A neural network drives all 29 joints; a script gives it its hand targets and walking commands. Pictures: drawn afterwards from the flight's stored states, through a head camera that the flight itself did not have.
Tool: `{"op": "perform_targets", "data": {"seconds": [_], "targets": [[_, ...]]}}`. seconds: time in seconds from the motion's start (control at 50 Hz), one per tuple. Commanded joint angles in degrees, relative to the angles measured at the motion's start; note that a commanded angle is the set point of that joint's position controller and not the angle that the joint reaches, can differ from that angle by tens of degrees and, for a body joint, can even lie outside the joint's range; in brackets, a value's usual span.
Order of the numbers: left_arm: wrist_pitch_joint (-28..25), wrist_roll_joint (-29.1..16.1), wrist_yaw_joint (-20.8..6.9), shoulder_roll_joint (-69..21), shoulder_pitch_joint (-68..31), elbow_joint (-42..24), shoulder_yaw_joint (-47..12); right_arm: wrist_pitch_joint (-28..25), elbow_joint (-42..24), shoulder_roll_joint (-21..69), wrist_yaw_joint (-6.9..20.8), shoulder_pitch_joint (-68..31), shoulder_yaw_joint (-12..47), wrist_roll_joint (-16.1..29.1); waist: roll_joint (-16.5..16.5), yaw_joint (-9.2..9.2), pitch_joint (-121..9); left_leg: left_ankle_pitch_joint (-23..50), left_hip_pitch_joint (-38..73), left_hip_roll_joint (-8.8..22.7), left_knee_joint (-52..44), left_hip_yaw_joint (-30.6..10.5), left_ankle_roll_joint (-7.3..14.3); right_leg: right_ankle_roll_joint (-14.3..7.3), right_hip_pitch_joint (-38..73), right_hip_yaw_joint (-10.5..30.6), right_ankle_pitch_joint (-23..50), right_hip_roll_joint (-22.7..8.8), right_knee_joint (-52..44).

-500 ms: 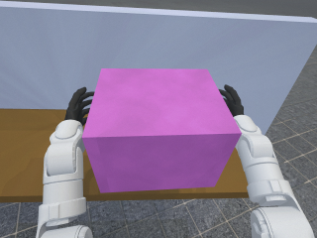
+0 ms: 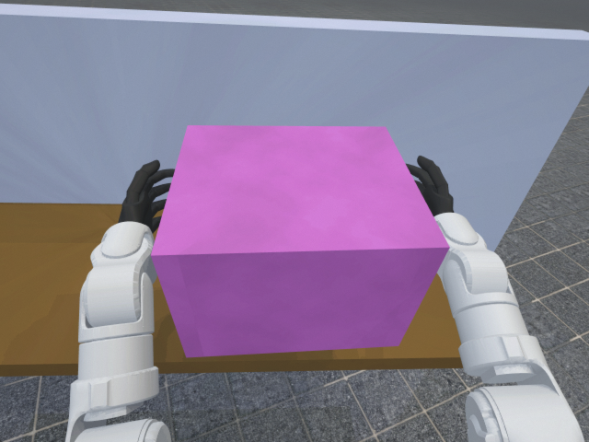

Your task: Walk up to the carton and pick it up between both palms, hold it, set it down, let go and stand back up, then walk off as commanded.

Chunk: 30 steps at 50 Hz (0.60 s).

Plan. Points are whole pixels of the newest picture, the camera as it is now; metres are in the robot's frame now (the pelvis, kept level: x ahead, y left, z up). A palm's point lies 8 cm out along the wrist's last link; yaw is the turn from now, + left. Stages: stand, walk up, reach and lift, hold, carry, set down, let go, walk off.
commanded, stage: hold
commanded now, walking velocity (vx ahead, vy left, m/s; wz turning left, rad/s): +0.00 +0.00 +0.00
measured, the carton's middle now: (292, 234) +0.37 +0.00 +0.14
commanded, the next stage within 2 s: none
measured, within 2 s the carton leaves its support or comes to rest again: neither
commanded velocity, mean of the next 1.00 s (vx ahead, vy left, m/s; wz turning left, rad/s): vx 0.00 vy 0.00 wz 0.00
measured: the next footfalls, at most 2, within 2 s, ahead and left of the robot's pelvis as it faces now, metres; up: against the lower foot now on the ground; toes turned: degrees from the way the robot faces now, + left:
none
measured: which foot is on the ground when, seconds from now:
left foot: down 0.00-1.00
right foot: down 0.00-1.00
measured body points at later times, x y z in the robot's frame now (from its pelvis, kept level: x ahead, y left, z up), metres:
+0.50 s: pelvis +0.00 +0.00 +0.00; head -0.05 +0.02 +0.45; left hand +0.36 +0.19 +0.19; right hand +0.37 -0.20 +0.19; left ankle +0.04 +0.11 -0.75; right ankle -0.02 -0.10 -0.75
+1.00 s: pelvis +0.00 +0.00 +0.00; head -0.04 +0.02 +0.45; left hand +0.36 +0.19 +0.18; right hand +0.37 -0.20 +0.19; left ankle +0.04 +0.11 -0.75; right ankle -0.02 -0.10 -0.75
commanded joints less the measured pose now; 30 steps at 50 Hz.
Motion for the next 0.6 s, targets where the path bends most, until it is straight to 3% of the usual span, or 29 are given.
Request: {"op": "perform_targets", "data": {"seconds": [0.0,0.02,0.08,0.1,0.12,0.14,0.16,0.18,0.2,0.24,0.26,0.28,0.3,0.34,0.36,0.38,0.42,0.48,0.52,0.54,0.56,0.58], "targets": [[-3.32,-7.78,-6.93,-24.20,-36.94,-7.22,-23.44,-3.29,-17.83,27.20,7.74,-45.09,21.94,6.10,1.97,0.23,-20.56,9.36,15.09,-1.82,0.48,-2.00,-0.07,3.03,-2.62,1.67,16.26,0.70,-2.12],[-3.00,-7.62,-7.04,-24.61,-35.72,-7.09,-23.40,-3.31,-17.12,26.66,7.68,-44.43,21.53,5.89,2.13,-0.14,-19.86,9.13,15.09,-1.67,0.29,-1.73,0.21,3.00,-2.42,1.72,16.01,0.62,-2.38],[-3.35,-7.51,-6.66,-25.00,-36.77,-10.74,-23.97,-3.92,-18.83,26.39,7.96,-45.95,22.42,6.92,3.51,1.23,-22.20,10.53,16.38,-1.49,0.57,-1.94,-0.38,2.50,-3.19,0.97,15.63,1.12,-2.20],[-2.98,-7.53,-6.60,-25.75,-34.98,-9.88,-24.41,-3.85,-18.28,26.51,7.82,-44.42,22.13,6.55,2.83,0.19,-21.62,11.35,17.09,-1.49,0.70,-2.18,-0.30,2.63,-2.19,0.98,17.62,1.14,-2.20],[-3.48,-7.69,-6.57,-24.86,-38.22,-9.90,-23.76,-3.89,-19.50,27.30,7.92,-47.04,22.45,6.76,2.18,0.97,-22.34,10.67,16.11,-1.65,0.76,-1.89,-0.13,2.80,-2.69,1.40,16.70,1.08,-1.94],[-3.59,-9.03,-6.62,-25.23,-36.75,-11.00,-26.04,-4.19,-20.29,27.22,7.87,-45.56,22.15,6.61,2.51,-0.69,-22.99,11.27,16.59,-1.47,0.82,-2.49,-0.29,2.78,-2.04,1.09,18.45,1.16,-1.86],[-3.86,-8.44,-6.73,-24.23,-37.86,-8.48,-25.20,-3.94,-19.51,27.72,7.76,-45.87,21.78,5.38,1.22,-0.40,-21.92,8.86,16.14,-1.52,0.49,-2.10,0.42,3.02,-3.09,1.60,16.96,0.76,-2.33],[-3.32,-7.73,-6.67,-25.36,-34.36,-8.50,-25.51,-3.79,-17.79,26.96,7.95,-43.00,22.05,5.74,2.59,-0.67,-19.51,10.19,16.90,-1.42,0.40,-2.28,0.15,2.68,-3.54,1.16,17.79,1.03,-2.49],[-3.33,-7.46,-6.82,-24.23,-36.04,-8.13,-23.73,-3.45,-17.58,26.73,7.97,-44.54,21.66,5.47,2.16,0.25,-19.80,8.25,15.76,-1.47,-0.05,-1.77,0.25,2.46,-3.46,1.47,14.23,0.89,-2.65],[-3.14,-7.66,-6.81,-24.52,-38.64,-7.13,-24.53,-3.31,-15.23,25.97,8.15,-46.30,19.83,5.18,3.69,-0.49,-18.15,5.95,14.48,-1.18,-0.29,-2.06,0.08,2.17,-4.93,1.39,11.46,0.43,-2.88],[-3.89,-8.41,-6.77,-25.59,-39.45,-9.69,-25.55,-4.36,-18.21,27.70,8.32,-46.90,21.15,5.82,3.51,-0.13,-21.91,6.74,15.19,-1.39,0.07,-1.85,0.17,2.47,-4.17,1.66,12.46,0.49,-2.55],[-3.74,-8.40,-6.80,-24.94,-39.33,-7.33,-25.03,-3.93,-16.98,27.54,8.19,-46.90,20.82,4.81,2.61,-0.58,-20.46,5.41,14.96,-1.43,-0.30,-1.84,0.30,2.36,-4.46,1.49,11.34,0.72,-2.92],[-3.43,-8.19,-6.53,-24.31,-37.14,-7.08,-24.09,-3.80,-16.69,27.02,8.43,-45.97,20.78,4.95,2.57,0.23,-20.71,5.55,15.12,-1.39,-0.59,-1.75,0.48,2.45,-4.29,1.46,10.89,0.60,-2.90],[-3.88,-8.36,-6.79,-25.30,-36.98,-6.59,-25.01,-4.10,-16.27,27.39,8.31,-45.63,20.43,4.51,3.40,-1.07,-20.98,5.83,15.44,-1.52,-0.11,-2.10,0.51,2.56,-4.30,1.81,12.78,0.23,-2.85],[-3.89,-7.76,-6.40,-24.85,-38.77,-8.68,-24.28,-4.19,-15.93,27.76,8.43,-46.28,21.14,5.19,4.07,0.21,-22.64,6.48,15.58,-1.51,-0.07,-1.75,0.12,2.45,-3.76,1.66,11.75,0.60,-2.36],[-3.54,-7.14,-6.68,-23.93,-39.96,-5.38,-23.03,-3.95,-13.76,27.13,8.37,-47.23,20.29,4.57,4.28,0.27,-20.27,4.82,14.45,-1.34,-0.59,-1.40,0.31,2.52,-4.57,1.72,10.23,0.31,-2.88],[-4.14,-7.85,-6.27,-25.73,-40.39,-8.10,-24.60,-4.72,-16.41,27.90,8.54,-48.06,21.29,5.78,3.78,0.46,-22.81,7.94,15.92,-1.42,0.46,-1.69,0.01,2.46,-4.16,1.21,13.51,0.78,-2.18],[-3.08,-6.60,-6.94,-24.25,-38.25,-4.80,-22.89,-3.95,-13.26,26.49,8.22,-46.93,20.21,5.11,3.38,-0.40,-19.42,6.62,15.01,-1.41,-0.43,-1.64,0.13,2.56,-4.11,1.27,12.64,0.58,-2.83],[-3.22,-6.39,-6.79,-25.00,-36.71,-5.56,-22.85,-4.11,-14.61,27.25,8.18,-45.75,21.82,5.80,2.54,1.18,-20.11,9.02,15.92,-1.34,-0.05,-1.37,0.28,2.76,-2.96,1.28,14.62,0.99,-2.66],[-3.46,-7.14,-6.82,-24.88,-38.94,-5.10,-22.95,-4.18,-14.44,27.83,8.00,-47.05,21.17,5.44,2.46,0.36,-20.36,7.62,15.13,-1.88,-0.27,-1.50,0.29,2.73,-3.50,1.33,13.15,0.80,-2.83],[-3.70,-7.92,-6.91,-25.55,-38.28,-8.74,-24.43,-4.72,-16.94,28.22,7.88,-45.54,21.68,6.01,3.05,-0.21,-23.11,10.84,16.25,-1.64,0.66,-1.70,-0.06,2.84,-2.16,1.48,17.78,0.81,-2.06],[-3.85,-7.58,-6.72,-25.12,-39.04,-8.05,-24.04,-4.59,-15.90,27.81,8.00,-46.14,21.80,6.43,3.45,0.30,-22.32,10.46,16.45,-1.48,0.46,-1.53,-0.10,2.79,-3.04,1.39,16.40,0.91,-2.31]]}}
